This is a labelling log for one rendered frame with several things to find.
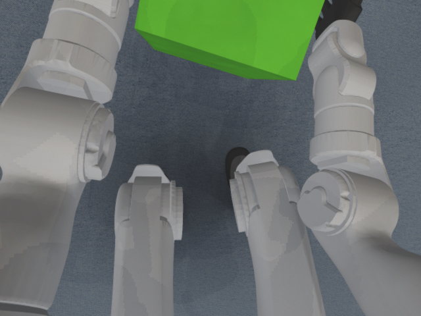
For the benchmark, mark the robot right upper arm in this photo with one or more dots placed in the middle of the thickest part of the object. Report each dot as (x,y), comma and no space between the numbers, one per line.
(353,217)

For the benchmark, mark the robot left upper arm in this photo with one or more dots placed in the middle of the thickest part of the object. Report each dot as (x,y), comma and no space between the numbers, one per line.
(51,145)

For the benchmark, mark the right robot thigh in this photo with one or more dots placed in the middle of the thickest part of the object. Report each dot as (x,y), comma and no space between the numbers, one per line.
(285,275)

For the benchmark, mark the robot left forearm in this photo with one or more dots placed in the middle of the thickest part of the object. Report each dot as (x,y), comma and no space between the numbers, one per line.
(78,51)

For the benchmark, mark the robot right foot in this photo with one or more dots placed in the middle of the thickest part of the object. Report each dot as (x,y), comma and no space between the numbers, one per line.
(233,159)

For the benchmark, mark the robot right forearm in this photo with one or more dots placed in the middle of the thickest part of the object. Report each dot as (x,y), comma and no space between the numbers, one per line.
(343,103)

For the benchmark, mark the carton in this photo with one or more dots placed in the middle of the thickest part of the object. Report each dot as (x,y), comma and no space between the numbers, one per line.
(254,39)

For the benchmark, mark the right robot hand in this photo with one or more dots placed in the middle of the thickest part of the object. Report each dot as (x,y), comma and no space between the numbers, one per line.
(338,10)

